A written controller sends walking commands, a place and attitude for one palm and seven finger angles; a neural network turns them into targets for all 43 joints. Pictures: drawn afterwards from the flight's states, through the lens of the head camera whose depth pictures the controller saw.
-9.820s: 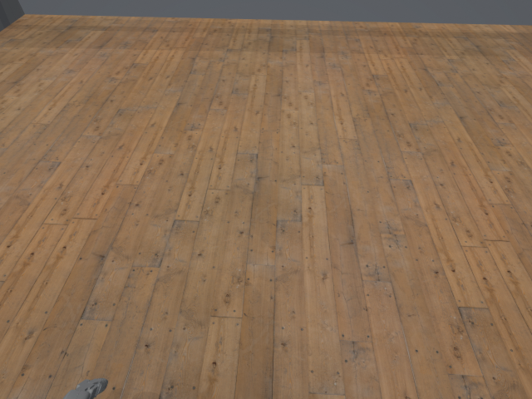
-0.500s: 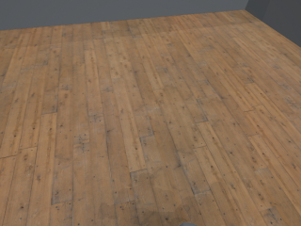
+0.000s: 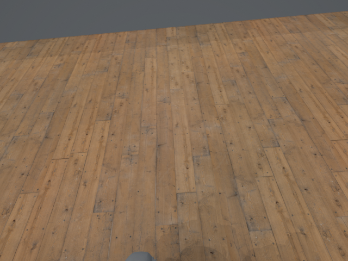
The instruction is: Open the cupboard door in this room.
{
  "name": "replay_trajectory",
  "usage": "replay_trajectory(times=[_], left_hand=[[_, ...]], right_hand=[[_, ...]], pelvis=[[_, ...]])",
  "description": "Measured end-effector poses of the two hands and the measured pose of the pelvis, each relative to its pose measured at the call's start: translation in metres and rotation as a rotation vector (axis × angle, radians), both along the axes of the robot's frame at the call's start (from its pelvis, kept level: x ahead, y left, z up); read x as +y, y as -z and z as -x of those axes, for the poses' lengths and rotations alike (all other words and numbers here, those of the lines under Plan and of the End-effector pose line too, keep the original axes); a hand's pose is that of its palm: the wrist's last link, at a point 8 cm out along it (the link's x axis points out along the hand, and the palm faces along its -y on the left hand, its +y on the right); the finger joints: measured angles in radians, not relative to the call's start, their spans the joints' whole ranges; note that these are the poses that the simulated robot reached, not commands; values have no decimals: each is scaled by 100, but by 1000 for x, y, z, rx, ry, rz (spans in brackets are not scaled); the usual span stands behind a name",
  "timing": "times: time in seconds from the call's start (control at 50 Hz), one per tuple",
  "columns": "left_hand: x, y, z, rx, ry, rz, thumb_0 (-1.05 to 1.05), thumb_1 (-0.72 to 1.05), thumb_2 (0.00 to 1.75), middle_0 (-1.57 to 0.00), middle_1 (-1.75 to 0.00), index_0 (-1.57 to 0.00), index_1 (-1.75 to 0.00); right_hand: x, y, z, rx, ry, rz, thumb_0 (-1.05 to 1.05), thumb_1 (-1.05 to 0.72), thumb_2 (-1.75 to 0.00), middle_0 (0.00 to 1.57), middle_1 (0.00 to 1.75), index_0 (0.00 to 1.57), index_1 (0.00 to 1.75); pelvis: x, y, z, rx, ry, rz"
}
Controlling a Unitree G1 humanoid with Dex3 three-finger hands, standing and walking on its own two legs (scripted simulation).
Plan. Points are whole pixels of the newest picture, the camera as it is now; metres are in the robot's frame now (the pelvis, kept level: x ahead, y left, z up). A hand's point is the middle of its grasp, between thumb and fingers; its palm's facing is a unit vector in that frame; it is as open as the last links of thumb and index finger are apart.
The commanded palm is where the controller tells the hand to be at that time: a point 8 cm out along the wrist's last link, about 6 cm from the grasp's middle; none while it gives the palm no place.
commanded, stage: turn or walk to find it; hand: left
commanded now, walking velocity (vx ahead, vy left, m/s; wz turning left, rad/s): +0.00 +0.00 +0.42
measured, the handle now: out of the picture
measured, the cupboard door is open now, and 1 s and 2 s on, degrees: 0 0 0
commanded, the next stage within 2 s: none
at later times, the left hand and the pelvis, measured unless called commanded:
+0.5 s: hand out of the picture +0.00 +0.29 -0.17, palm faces +0.23 -0.94 -0.24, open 7.3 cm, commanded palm none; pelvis -0.03 +0.07 +0.01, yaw +11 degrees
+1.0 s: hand out of the picture -0.05 +0.21 -0.15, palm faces +0.42 -0.87 -0.26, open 7.3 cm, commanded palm none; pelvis -0.05 +0.01 +0.00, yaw +25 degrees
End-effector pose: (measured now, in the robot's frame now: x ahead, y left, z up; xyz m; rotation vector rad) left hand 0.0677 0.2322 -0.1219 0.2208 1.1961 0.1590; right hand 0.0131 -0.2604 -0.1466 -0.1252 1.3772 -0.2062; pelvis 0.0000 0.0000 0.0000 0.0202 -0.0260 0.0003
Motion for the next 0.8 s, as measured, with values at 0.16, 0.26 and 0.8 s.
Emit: replay_trajectory(times=[0.16,0.26,0.8], left_hand=[[47,31,68,97,-135,38,1,91,90,-20,-30,-21,-30],[80,40,98,170,-194,39,1,91,90,-20,-30,-21,-30],[43,-7,71,-106,-273,-38,1,91,90,-20,-30,-21,-30]], right_hand=[[36,-11,-56,-92,-158,62,1,-91,-90,19,30,19,29],[71,-27,-81,-189,-222,78,1,-91,-90,19,30,20,30],[42,9,-27,-13,-299,-24,1,-91,-90,20,30,20,30]], pelvis=[[33,11,12,11,-82,31],[52,10,18,4,-95,36],[14,6,43,22,-326,12]])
